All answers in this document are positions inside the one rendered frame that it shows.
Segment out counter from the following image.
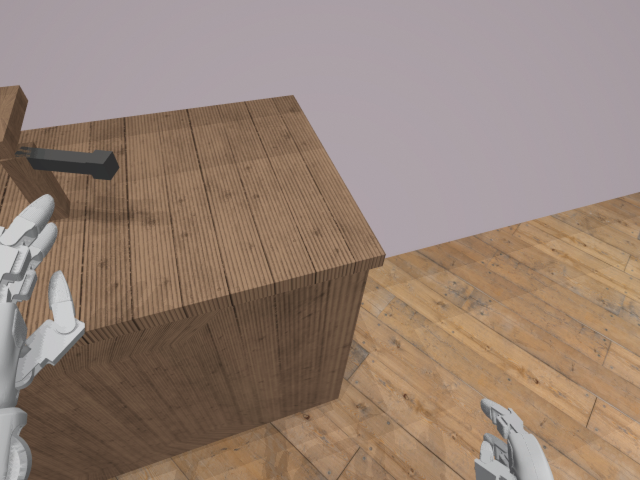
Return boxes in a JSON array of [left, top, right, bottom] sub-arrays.
[[0, 85, 386, 480]]

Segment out tap lever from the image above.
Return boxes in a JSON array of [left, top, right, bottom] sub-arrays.
[[14, 148, 120, 180]]

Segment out robot left forearm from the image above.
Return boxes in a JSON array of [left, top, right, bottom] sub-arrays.
[[0, 407, 32, 480]]

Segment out robot left hand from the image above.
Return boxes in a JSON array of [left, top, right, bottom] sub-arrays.
[[0, 194, 85, 409]]

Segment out robot right hand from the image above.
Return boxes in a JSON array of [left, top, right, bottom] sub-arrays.
[[474, 398, 554, 480]]

